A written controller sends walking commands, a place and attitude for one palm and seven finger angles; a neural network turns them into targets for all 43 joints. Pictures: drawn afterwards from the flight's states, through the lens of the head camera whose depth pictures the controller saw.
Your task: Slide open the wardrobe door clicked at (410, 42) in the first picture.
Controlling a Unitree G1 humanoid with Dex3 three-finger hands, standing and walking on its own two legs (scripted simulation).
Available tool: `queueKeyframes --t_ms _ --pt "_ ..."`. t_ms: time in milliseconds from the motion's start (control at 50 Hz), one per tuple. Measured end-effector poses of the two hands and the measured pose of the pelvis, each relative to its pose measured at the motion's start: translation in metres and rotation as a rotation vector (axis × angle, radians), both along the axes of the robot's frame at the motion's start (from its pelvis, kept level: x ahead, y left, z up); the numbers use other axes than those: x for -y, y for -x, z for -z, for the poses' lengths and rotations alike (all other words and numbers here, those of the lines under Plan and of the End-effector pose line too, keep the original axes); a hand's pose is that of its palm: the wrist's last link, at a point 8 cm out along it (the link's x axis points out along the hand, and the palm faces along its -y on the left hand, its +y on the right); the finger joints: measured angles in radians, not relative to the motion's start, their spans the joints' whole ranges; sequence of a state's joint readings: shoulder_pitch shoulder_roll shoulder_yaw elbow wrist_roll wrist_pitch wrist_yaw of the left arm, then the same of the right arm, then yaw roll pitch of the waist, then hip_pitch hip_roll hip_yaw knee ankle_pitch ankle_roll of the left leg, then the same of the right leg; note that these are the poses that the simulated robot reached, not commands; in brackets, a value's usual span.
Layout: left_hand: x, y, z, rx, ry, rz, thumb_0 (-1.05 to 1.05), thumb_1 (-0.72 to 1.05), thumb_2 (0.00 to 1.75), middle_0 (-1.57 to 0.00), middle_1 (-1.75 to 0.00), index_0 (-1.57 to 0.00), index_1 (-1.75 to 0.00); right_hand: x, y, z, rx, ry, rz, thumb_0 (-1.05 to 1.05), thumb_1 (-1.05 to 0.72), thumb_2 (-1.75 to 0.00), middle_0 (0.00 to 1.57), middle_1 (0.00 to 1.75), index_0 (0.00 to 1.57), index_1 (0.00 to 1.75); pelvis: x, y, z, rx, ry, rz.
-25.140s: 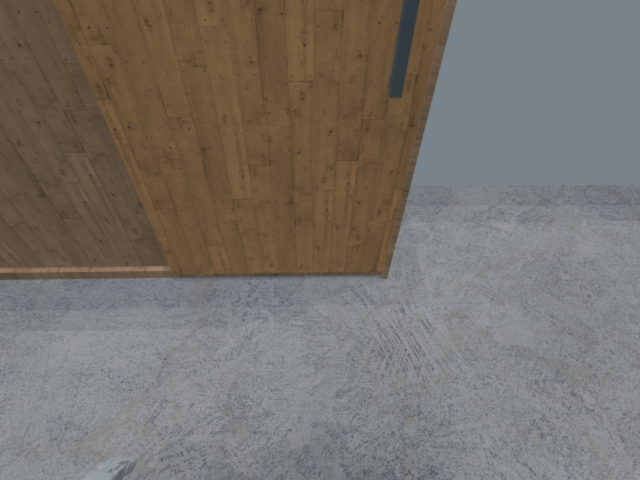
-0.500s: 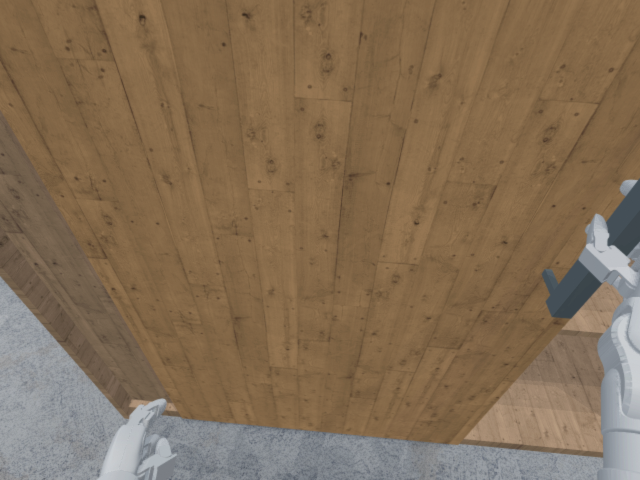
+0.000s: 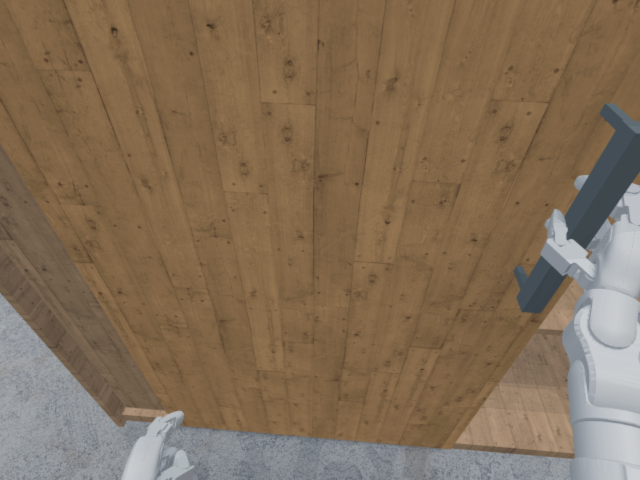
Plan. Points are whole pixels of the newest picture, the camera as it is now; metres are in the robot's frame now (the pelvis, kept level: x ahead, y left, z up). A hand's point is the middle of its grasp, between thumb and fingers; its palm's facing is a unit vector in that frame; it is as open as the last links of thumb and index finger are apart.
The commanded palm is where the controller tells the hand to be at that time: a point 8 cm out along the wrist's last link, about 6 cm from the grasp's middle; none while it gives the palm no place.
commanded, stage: stop walking and hold the door there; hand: right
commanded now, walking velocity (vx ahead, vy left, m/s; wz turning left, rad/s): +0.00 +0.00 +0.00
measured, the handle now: (565, 221) +0.39 -0.28 +0.17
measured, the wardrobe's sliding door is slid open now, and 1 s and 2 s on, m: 0.61 0.61 0.61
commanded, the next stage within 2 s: loosen the grip on the handle in 0.50 s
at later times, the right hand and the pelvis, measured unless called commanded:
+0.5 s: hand (555, 241) +0.34 -0.25 +0.18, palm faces +0.46 +0.88 -0.09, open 7.1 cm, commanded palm +0.31 -0.26 +0.17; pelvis +0.01 +0.00 +0.00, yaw -1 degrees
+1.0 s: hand (559, 245) +0.34 -0.25 +0.18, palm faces +0.55 +0.83 -0.10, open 13.9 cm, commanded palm +0.30 -0.28 +0.16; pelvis -0.03 +0.06 -0.01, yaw -4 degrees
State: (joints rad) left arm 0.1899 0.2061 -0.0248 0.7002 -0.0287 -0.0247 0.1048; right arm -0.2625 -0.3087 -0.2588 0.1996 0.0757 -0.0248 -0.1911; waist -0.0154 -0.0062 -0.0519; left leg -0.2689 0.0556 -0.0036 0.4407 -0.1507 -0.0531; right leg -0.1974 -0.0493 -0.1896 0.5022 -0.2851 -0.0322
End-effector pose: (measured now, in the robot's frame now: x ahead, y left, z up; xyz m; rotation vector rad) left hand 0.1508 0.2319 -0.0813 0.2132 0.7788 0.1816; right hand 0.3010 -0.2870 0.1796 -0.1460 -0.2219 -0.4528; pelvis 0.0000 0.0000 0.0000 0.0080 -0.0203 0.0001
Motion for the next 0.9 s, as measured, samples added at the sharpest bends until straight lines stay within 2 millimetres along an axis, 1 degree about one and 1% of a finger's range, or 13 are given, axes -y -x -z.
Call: queueKeyframes --t_ms 140,300,440,600,640,660,680,720,760,820,900 --pt "0.007 -0.014 -0.003 0.016 0.0 0.024 0.01 0.9 0.9 -0.2 -0.3 -0.2 -0.3 0.0 0.0 0.001 0.008 -0.002 -0.004 -0.02 -0.66 -0.77 0.45 1.4 0.13 1.32 0.002 -0.003 0.001 0.0 -0.001 0.004" --pt "0.001 -0.025 -0.007 0.027 -0.017 0.024 0.01 0.9 0.9 -0.2 -0.3 -0.2 -0.3 0.0 -0.001 0.001 0.014 0.007 -0.005 -0.03 -0.66 -0.78 0.45 1.4 0.13 1.32 0.001 -0.006 0.001 -0.002 -0.005 0.008" --pt "-0.006 -0.026 -0.009 0.033 -0.028 0.018 0.01 0.9 0.9 -0.2 -0.3 -0.2 -0.3 -0.001 -0.001 0.001 0.012 0.005 0.005 -0.03 -0.66 -0.78 0.45 1.4 0.13 1.31 -0.002 -0.007 0.001 0.002 -0.004 0.01" --pt "-0.012 -0.021 -0.007 0.016 -0.029 0.014 0.01 0.9 0.9 -0.2 -0.3 -0.2 -0.3 -0.002 0.0 0.001 0.007 0.009 0.013 -0.03 -0.66 -0.78 0.45 1.4 0.13 1.31 -0.006 -0.006 0.0 -0.001 -0.006 0.015" --pt "-0.013 -0.017 -0.007 0.016 -0.032 0.039 0.01 0.9 0.9 -0.2 -0.3 -0.2 -0.3 0.007 -0.008 -0.002 -0.016 0.082 -0.007 -0.06 -0.59 -0.77 0.46 1.4 0.14 1.31 -0.011 0.0 0.001 0.001 0.003 0.023" --pt "-0.013 -0.014 -0.007 0.019 -0.023 0.052 0.01 0.9 0.9 -0.2 -0.3 -0.2 -0.3 0.011 -0.013 -0.001 -0.036 0.049 -0.015 -0.07 -0.56 -0.76 0.45 1.4 0.16 1.32 -0.015 0.004 0.001 -0.004 0.008 0.043" --pt "-0.013 -0.01 -0.008 0.025 -0.015 0.064 0.01 0.9 0.9 -0.2 -0.3 -0.2 -0.3 0.013 -0.014 0.001 -0.045 -0.001 -0.024 -0.07 -0.52 -0.76 0.45 1.4 0.19 1.33 -0.018 0.006 0.001 -0.005 0.011 0.056" --pt "-0.016 -0.003 -0.007 0.043 -0.001 0.092 0.01 0.9 0.9 -0.2 -0.3 -0.2 -0.3 0.013 -0.007 0.001 -0.038 -0.069 -0.01 -0.07 -0.47 -0.74 0.45 1.4 0.25 1.34 -0.023 0.01 0.001 -0.004 0.017 0.066" --pt "-0.02 0.005 -0.003 0.055 0.016 0.114 0.01 0.9 0.9 -0.2 -0.3 -0.2 -0.3 0.01 0.004 -0.003 -0.018 -0.061 0.026 -0.06 -0.41 -0.71 0.45 1.4 0.29 1.35 -0.028 0.014 0.002 -0.004 0.017 0.068" --pt "-0.029 0.02 0.005 0.04 0.038 0.121 0.01 0.9 0.9 -0.2 -0.3 -0.2 -0.3 0.004 0.007 -0.003 -0.029 -0.041 0.079 -0.03 -0.26 -0.63 0.42 1.37 0.23 1.27 -0.038 0.02 0.003 -0.005 0.018 0.075" --pt "-0.049 0.041 0.014 0.002 0.037 0.096 0.01 0.9 0.9 -0.2 -0.3 -0.2 -0.3 -0.002 0.009 -0.001 -0.024 -0.018 0.114 -0.01 0.03 -0.47 0.37 1.33 0.18 1.21 -0.05 0.026 0.006 -0.011 0.022 0.077"
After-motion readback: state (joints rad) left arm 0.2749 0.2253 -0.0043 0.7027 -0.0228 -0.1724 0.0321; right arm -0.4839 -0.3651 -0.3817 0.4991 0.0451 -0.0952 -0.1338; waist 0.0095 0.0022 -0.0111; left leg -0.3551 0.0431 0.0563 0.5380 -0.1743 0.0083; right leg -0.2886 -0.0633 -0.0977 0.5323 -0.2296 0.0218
